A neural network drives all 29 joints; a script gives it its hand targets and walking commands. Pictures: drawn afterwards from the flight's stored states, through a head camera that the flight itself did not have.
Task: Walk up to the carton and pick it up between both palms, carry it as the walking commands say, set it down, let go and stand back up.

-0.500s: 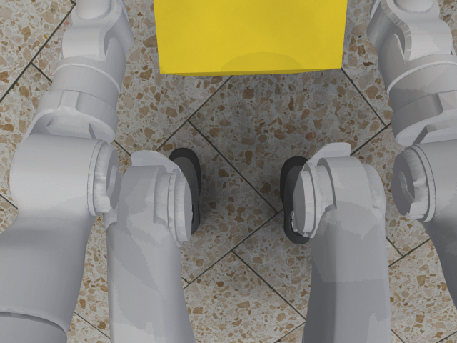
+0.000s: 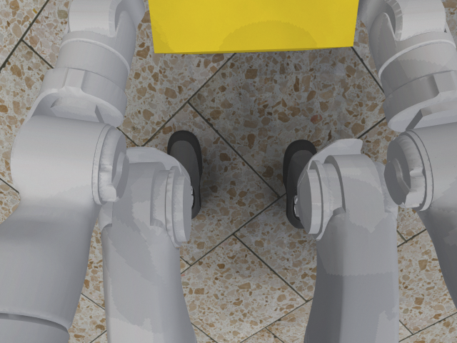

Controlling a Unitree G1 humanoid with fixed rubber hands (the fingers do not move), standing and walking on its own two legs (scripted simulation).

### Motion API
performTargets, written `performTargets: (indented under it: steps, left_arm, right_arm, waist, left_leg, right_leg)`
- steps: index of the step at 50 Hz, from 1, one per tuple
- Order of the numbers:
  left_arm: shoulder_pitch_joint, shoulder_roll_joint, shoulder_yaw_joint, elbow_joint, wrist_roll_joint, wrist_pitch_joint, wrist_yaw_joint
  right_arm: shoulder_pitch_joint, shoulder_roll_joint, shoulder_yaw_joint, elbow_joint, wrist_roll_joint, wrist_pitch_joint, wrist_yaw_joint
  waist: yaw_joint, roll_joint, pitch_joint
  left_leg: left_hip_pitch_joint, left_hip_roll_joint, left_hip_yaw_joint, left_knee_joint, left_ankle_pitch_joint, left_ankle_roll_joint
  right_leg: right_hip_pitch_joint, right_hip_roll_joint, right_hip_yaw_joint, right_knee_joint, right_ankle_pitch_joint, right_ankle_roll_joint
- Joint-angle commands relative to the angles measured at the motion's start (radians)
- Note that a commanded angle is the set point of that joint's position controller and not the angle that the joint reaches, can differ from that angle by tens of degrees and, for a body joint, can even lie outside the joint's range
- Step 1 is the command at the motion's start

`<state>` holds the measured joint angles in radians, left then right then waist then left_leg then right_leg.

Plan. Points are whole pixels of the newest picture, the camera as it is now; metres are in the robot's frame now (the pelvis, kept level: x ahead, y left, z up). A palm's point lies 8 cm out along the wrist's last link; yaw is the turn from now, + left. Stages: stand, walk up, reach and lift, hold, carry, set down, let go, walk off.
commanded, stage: reach and lift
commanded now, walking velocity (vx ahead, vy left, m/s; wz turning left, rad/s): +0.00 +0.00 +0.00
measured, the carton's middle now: out of the picture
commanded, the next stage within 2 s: none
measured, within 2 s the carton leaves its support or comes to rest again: leaves its support in 0.50 s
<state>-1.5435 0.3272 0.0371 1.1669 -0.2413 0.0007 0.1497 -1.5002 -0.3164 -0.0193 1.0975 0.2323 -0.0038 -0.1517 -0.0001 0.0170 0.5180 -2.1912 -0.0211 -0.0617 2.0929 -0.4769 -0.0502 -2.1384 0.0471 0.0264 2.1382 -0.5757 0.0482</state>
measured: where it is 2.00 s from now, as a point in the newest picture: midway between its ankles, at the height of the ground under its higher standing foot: (242, 194)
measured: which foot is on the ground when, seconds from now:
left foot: down 0.00-1.00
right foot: down 0.00-1.00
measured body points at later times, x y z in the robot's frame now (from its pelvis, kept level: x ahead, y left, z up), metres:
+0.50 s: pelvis -0.01 +0.00 -0.03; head +0.36 +0.00 +0.21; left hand +0.57 +0.15 -0.19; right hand +0.56 -0.15 -0.20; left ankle +0.14 +0.13 -0.36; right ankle +0.12 -0.13 -0.36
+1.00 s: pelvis +0.00 +0.00 -0.01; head +0.35 +0.00 +0.26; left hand +0.57 +0.16 -0.14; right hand +0.56 -0.14 -0.15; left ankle +0.14 +0.13 -0.36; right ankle +0.12 -0.13 -0.36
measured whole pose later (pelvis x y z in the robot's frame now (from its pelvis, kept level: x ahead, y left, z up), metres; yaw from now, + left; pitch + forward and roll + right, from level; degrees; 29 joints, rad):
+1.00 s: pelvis +0.00 +0.00 -0.01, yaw -1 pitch +30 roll -1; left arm -1.45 0.18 0.35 0.92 0.01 0.24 0.15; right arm -1.39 -0.21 -0.29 0.87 -0.01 0.27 -0.12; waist 0.03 0.02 0.43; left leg -2.15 -0.04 -0.08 2.13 -0.50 -0.06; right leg -2.10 0.07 0.03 2.17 -0.59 0.06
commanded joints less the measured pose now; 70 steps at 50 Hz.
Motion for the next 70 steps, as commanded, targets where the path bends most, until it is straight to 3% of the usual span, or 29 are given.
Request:
performTargets:
  steps: [1, 6, 10, 14, 15, 16, 20, 21, 23, 25, 26, 27, 28, 31, 32, 38, 41, 42, 45, 46, 47, 51, 53, 56, 61, 62, 63, 68, 70]
  left_arm:
    - [-0.231, -0.119, -0.052, -0.138, -0.017, -0.032, -0.014]
    - [-0.318, -0.501, -0.131, -0.114, -0.029, -0.012, -0.106]
    - [-0.457, -0.796, -0.096, -0.15, 0.063, 0.033, -0.221]
    - [-0.491, -0.89, -0.104, -0.237, 0.059, 0.067, -0.267]
    - [-0.52, -0.96, -0.114, -0.235, 0.055, 0.08, -0.277]
    - [-0.499, -0.988, -0.118, -0.241, 0.059, 0.087, -0.283]
    - [-0.503, -1.013, -0.102, -0.226, 0.078, 0.119, -0.293]
    - [-0.524, -1.03, -0.081, -0.249, 0.061, 0.121, -0.299]
    - [-0.508, -1.044, -0.095, -0.273, 0.055, 0.132, -0.307]
    - [-0.501, -1.07, -0.076, -0.253, 0.051, 0.146, -0.313]
    - [-0.489, -1.088, -0.079, -0.277, 0.063, 0.144, -0.315]
    - [-0.477, -1.109, -0.064, -0.25, 0.072, 0.155, -0.318]
    - [-0.442, -1.081, -0.059, -0.252, 0.086, 0.155, -0.317]
    - [-0.433, -1.133, -0.085, -0.283, 0.084, 0.173, -0.328]
    - [-0.453, -1.163, -0.1, -0.317, 0.061, 0.182, -0.326]
    - [-0.403, -1.2, -0.102, -0.336, 0.078, 0.206, -0.331]
    - [-0.383, -1.212, -0.057, -0.272, 0.145, 0.233, -0.345]
    - [-0.373, -1.234, -0.058, -0.295, 0.133, 0.233, -0.352]
    - [-0.408, -1.195, -0.052, -0.311, 0.144, 0.239, -0.358]
    - [-0.376, -1.245, -0.056, -0.275, 0.151, 0.248, -0.361]
    - [-0.387, -1.236, -0.058, -0.327, 0.139, 0.251, -0.36]
    - [-0.409, -1.262, -0.116, -0.354, 0.165, 0.269, -0.348]
    - [-0.454, -1.259, -0.134, -0.389, 0.148, 0.268, -0.339]
    - [-0.469, -1.249, -0.159, -0.401, 0.151, 0.284, -0.329]
    - [-0.424, -1.297, -0.17, -0.383, 0.16, 0.327, -0.335]
    - [-0.431, -1.285, -0.175, -0.375, 0.163, 0.33, -0.336]
    - [-0.443, -1.324, -0.174, -0.396, 0.16, 0.331, -0.338]
    - [-0.531, -1.239, -0.234, -0.609, 0.125, 0.307, -0.32]
    - [-0.454, -1.254, -0.214, -0.536, 0.138, 0.317, -0.316]
  right_arm:
    - [-0.315, 0.111, 0.097, -0.163, 0.035, -0.007, 0.022]
    - [-0.38, 0.445, 0.16, -0.126, 0.014, 0.004, 0.109]
    - [-0.564, 0.864, 0.193, -0.194, -0.028, 0.056, 0.223]
    - [-0.543, 0.951, 0.14, -0.218, -0.071, 0.084, 0.263]
    - [-0.517, 0.968, 0.125, -0.183, -0.094, 0.095, 0.268]
    - [-0.533, 0.966, 0.115, -0.189, -0.099, 0.098, 0.273]
    - [-0.567, 1.015, 0.104, -0.218, -0.079, 0.122, 0.308]
    - [-0.591, 1.004, 0.122, -0.264, -0.089, 0.126, 0.311]
    - [-0.622, 1.05, 0.132, -0.32, -0.066, 0.134, 0.318]
    - [-0.61, 1.047, 0.119, -0.298, -0.089, 0.15, 0.326]
    - [-0.591, 1.091, 0.147, -0.322, -0.071, 0.154, 0.327]
    - [-0.588, 1.074, 0.126, -0.309, -0.084, 0.16, 0.331]
    - [-0.593, 1.111, 0.136, -0.323, -0.064, 0.165, 0.337]
    - [-0.619, 1.134, 0.148, -0.372, -0.051, 0.17, 0.342]
    - [-0.629, 1.105, 0.171, -0.418, -0.056, 0.171, 0.335]
    - [-0.693, 1.146, 0.186, -0.533, -0.025, 0.177, 0.327]
    - [-0.592, 1.157, 0.114, -0.366, -0.087, 0.212, 0.337]
    - [-0.591, 1.169, 0.14, -0.401, -0.104, 0.222, 0.338]
    - [-0.613, 1.164, 0.131, -0.456, -0.124, 0.218, 0.327]
    - [-0.567, 1.136, 0.106, -0.396, -0.159, 0.224, 0.324]
    - [-0.604, 1.174, 0.136, -0.46, -0.15, 0.227, 0.321]
    - [-0.627, 1.149, 0.134, -0.477, -0.138, 0.232, 0.322]
    - [-0.622, 1.141, 0.148, -0.489, -0.142, 0.242, 0.318]
    - [-0.64, 1.158, 0.168, -0.487, -0.142, 0.256, 0.321]
    - [-0.638, 1.13, 0.139, -0.496, -0.155, 0.284, 0.345]
    - [-0.62, 1.139, 0.15, -0.482, -0.151, 0.285, 0.35]
    - [-0.611, 1.118, 0.154, -0.491, -0.172, 0.289, 0.353]
    - [-0.633, 1.243, 0.24, -0.577, -0.096, 0.311, 0.348]
    - [-0.655, 1.203, 0.213, -0.599, -0.114, 0.303, 0.339]
  waist:
    - [0.012, -0.027, -1.624]
    - [-0.007, -0.031, -1.53]
    - [0.061, -0.063, -1.402]
    - [0.015, -0.079, -1.46]
    - [-0.025, -0.037, -1.499]
    - [-0.014, -0.021, -1.467]
    - [0.034, 0.013, -1.468]
    - [0.001, -0.056, -1.487]
    - [0.043, -0.058, -1.539]
    - [0.004, -0.087, -1.511]
    - [0.039, -0.07, -1.556]
    - [-0.001, -0.071, -1.528]
    - [0.047, -0.074, -1.554]
    - [0.044, -0.055, -1.679]
    - [0.009, -0.079, -1.741]
    - [0.035, -0.06, -1.9]
    - [0.049, -0.023, -1.68]
    - [0.013, -0.083, -1.721]
    - [0.024, -0.086, -1.765]
    - [-0.004, -0.055, -1.69]
    - [0.0, -0.114, -1.786]
    - [0.004, 0.005, -1.824]
    - [-0.044, -0.048, -1.847]
    - [-0.024, -0.052, -1.896]
    - [-0.072, 0.005, -1.905]
    - [-0.032, 0.033, -1.898]
    - [-0.074, 0.028, -1.93]
    - [0.001, -0.032, -2.201]
    - [-0.019, -0.057, -2.108]
  left_leg:
    - [0.725, -0.04, 0.128, -0.086, 0.294, 0.003]
    - [0.615, -0.063, 0.123, -0.067, 0.281, 0.01]
    - [0.506, -0.08, 0.144, -0.059, 0.224, 0.029]
    - [0.533, -0.089, 0.134, -0.037, 0.21, 0.033]
    - [0.558, -0.092, 0.143, -0.033, 0.208, 0.024]
    - [0.539, -0.089, 0.141, -0.033, 0.198, 0.026]
    - [0.587, -0.084, 0.157, -0.033, 0.17, 0.027]
    - [0.563, -0.09, 0.148, -0.015, 0.17, 0.032]
    - [0.575, -0.094, 0.151, -0.025, 0.19, 0.037]
    - [0.569, -0.096, 0.145, -0.028, 0.171, 0.04]
    - [0.58, -0.098, 0.163, -0.021, 0.206, 0.034]
    - [0.55, -0.097, 0.161, -0.023, 0.178, 0.036]
    - [0.57, -0.092, 0.163, -0.025, 0.187, 0.04]
    - [0.646, -0.099, 0.152, -0.012, 0.258, 0.04]
    - [0.663, -0.105, 0.15, -0.028, 0.28, 0.037]
    - [0.702, -0.119, 0.161, -0.036, 0.328, 0.037]
    - [0.558, -0.105, 0.178, -0.071, 0.193, 0.033]
    - [0.574, -0.111, 0.174, -0.062, 0.189, 0.037]
    - [0.567, -0.119, 0.177, -0.074, 0.218, 0.036]
    - [0.528, -0.115, 0.18, -0.081, 0.194, 0.029]
    - [0.555, -0.124, 0.171, -0.086, 0.202, 0.037]
    - [0.689, -0.116, 0.156, -0.13, 0.212, 0.027]
    - [0.677, -0.124, 0.153, -0.122, 0.184, 0.028]
    - [0.749, -0.128, 0.145, -0.149, 0.2, 0.036]
    - [0.835, -0.125, 0.128, -0.192, 0.162, 0.034]
    - [0.821, -0.122, 0.149, -0.187, 0.165, 0.022]
    - [0.839, -0.126, 0.14, -0.197, 0.194, 0.024]
    - [0.925, -0.134, 0.165, -0.176, 0.295, 0.03]
    - [0.876, -0.139, 0.139, -0.196, 0.268, 0.041]
  right_leg:
    - [0.56, 0.037, -0.101, -0.177, 0.322, 0.007]
    - [0.531, 0.052, -0.092, -0.146, 0.34, -0.003]
    - [0.45, 0.083, -0.076, -0.146, 0.281, -0.004]
    - [0.424, 0.086, -0.11, -0.11, 0.263, -0.01]
    - [0.467, 0.088, -0.107, -0.118, 0.265, -0.028]
    - [0.417, 0.084, -0.1, -0.115, 0.249, -0.027]
    - [0.347, 0.082, -0.109, -0.109, 0.19, -0.032]
    - [0.383, 0.083, -0.112, -0.108, 0.187, -0.033]
    - [0.436, 0.092, -0.116, -0.093, 0.225, -0.027]
    - [0.405, 0.084, -0.125, -0.111, 0.205, -0.03]
    - [0.443, 0.087, -0.114, -0.119, 0.236, -0.032]
    - [0.436, 0.09, -0.122, -0.124, 0.217, -0.034]
    - [0.444, 0.089, -0.113, -0.117, 0.23, -0.029]
    - [0.475, 0.095, -0.125, -0.099, 0.293, -0.029]
    - [0.522, 0.095, -0.136, -0.104, 0.323, -0.028]
    - [0.615, 0.112, -0.141, -0.115, 0.384, -0.018]
    - [0.502, 0.107, -0.123, -0.14, 0.257, -0.026]
    - [0.552, 0.108, -0.128, -0.155, 0.255, -0.023]
    - [0.585, 0.117, -0.132, -0.165, 0.29, -0.019]
    - [0.552, 0.109, -0.12, -0.175, 0.266, -0.026]
    - [0.594, 0.113, -0.127, -0.187, 0.277, -0.021]
    - [0.562, 0.113, -0.128, -0.195, 0.255, -0.03]
    - [0.545, 0.116, -0.133, -0.217, 0.216, -0.028]
    - [0.557, 0.119, -0.143, -0.234, 0.212, -0.025]
    - [0.517, 0.115, -0.167, -0.239, 0.165, -0.035]
    - [0.52, 0.106, -0.148, -0.251, 0.162, -0.039]
    - [0.567, 0.107, -0.156, -0.256, 0.206, -0.038]
    - [0.73, 0.119, -0.135, -0.263, 0.314, -0.018]
    - [0.669, 0.123, -0.147, -0.265, 0.286, -0.014]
